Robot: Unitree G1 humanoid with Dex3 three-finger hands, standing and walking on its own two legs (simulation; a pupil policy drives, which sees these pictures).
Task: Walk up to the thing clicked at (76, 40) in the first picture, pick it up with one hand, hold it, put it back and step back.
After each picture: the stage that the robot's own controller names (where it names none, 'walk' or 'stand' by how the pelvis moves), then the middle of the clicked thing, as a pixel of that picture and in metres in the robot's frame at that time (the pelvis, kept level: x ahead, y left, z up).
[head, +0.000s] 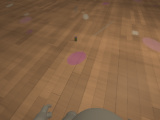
stand; (75, 38) +1.76 +0.41 -0.72
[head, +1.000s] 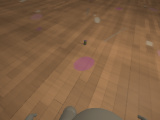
walk; (85, 42) +1.65 +0.16 -0.70
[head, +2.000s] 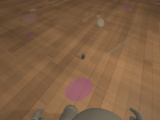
walk; (83, 56) +1.08 +0.11 -0.70
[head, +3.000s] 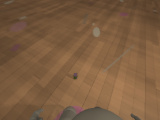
walk; (75, 76) +0.68 +0.16 -0.71
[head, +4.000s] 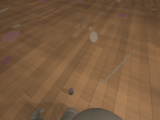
walk; (71, 91) +0.44 +0.21 -0.71
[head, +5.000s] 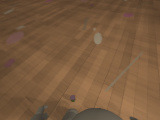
stand; (72, 98) +0.34 +0.20 -0.71
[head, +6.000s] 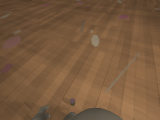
stand; (72, 102) +0.32 +0.20 -0.72
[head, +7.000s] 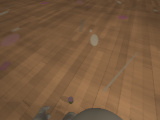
stand; (70, 100) +0.33 +0.21 -0.73
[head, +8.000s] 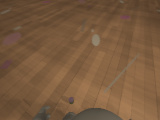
stand; (71, 100) +0.32 +0.20 -0.73
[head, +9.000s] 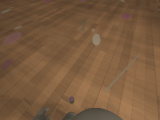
stand; (71, 100) +0.32 +0.20 -0.73
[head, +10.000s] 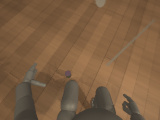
go down; (68, 74) +0.37 +0.21 -0.50
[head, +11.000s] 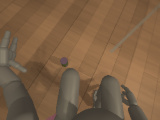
go down; (64, 62) +0.41 +0.25 -0.31
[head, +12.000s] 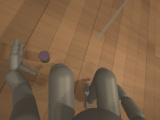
close in; (44, 57) +0.37 +0.28 -0.23
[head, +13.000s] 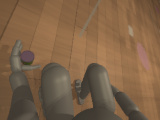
close; (27, 58) +0.37 +0.29 -0.21
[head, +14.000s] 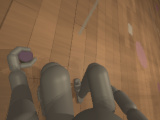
lift; (25, 57) +0.36 +0.30 -0.22
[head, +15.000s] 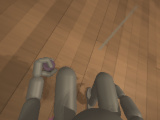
lift; (48, 67) +0.30 +0.28 -0.11
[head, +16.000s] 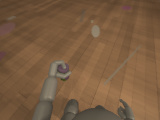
lift; (64, 72) +0.32 +0.18 +0.03
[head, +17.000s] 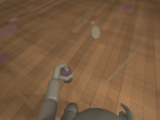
hold; (67, 75) +0.32 +0.17 -0.01
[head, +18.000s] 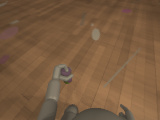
hold; (67, 75) +0.32 +0.17 -0.01
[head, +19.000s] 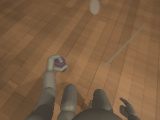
crouch; (61, 65) +0.38 +0.21 -0.06
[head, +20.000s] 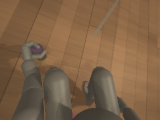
lower; (39, 52) +0.42 +0.28 -0.17
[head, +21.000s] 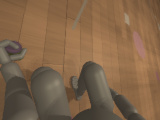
lower; (16, 51) +0.42 +0.31 -0.22
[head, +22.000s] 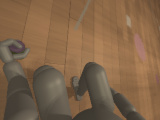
lower; (19, 50) +0.41 +0.31 -0.22
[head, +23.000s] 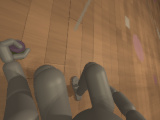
lower; (19, 50) +0.41 +0.31 -0.22
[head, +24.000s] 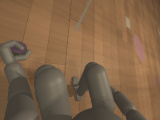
lower; (20, 52) +0.40 +0.30 -0.22
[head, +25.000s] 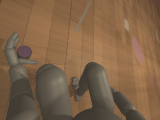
withdraw; (24, 54) +0.39 +0.29 -0.22
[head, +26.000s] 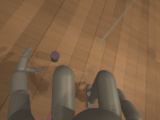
stand; (54, 57) +0.41 +0.26 -0.27
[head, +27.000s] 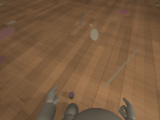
stand; (71, 95) +0.36 +0.17 -0.64
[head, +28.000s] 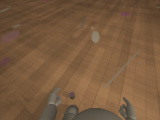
stand; (72, 95) +0.38 +0.19 -0.66
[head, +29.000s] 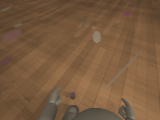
stand; (72, 95) +0.37 +0.19 -0.67
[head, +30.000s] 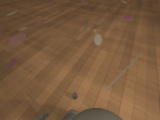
walk; (74, 96) +0.39 +0.18 -0.72
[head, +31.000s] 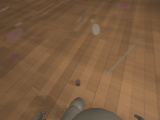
walk; (78, 83) +0.51 +0.20 -0.71
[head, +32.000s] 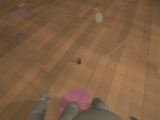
walk; (79, 61) +0.82 +0.15 -0.69
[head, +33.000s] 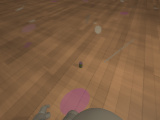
stand; (80, 64) +0.97 +0.18 -0.71
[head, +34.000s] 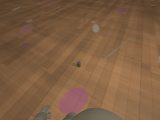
stand; (78, 64) +0.97 +0.21 -0.73
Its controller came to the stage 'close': yes
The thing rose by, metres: 0.70
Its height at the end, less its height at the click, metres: +0.00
